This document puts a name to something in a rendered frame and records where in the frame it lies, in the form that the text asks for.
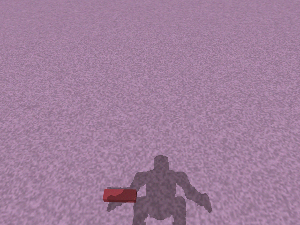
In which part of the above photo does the carton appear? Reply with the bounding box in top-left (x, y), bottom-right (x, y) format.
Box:
top-left (103, 189), bottom-right (137, 203)

